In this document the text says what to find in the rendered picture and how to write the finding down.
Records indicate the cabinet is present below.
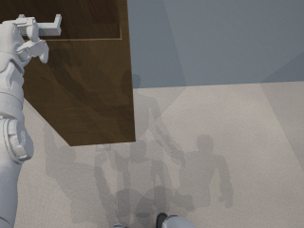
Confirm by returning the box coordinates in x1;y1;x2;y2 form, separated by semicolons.
22;0;136;146

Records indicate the handle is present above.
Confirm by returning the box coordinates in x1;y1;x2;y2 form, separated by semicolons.
18;14;62;36

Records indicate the robot right shin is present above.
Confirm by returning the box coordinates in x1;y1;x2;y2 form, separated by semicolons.
165;214;178;220

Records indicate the robot left upper arm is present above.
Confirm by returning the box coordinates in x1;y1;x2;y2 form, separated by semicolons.
0;118;34;228

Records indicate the robot left forearm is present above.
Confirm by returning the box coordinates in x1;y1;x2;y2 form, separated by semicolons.
0;52;25;124

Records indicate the robot left hand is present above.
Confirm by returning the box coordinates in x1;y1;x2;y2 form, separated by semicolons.
0;17;49;67

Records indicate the right robot thigh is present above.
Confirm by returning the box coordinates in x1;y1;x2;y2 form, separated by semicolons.
161;217;197;228

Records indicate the drawer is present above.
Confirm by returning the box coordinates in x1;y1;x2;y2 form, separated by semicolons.
0;0;121;40

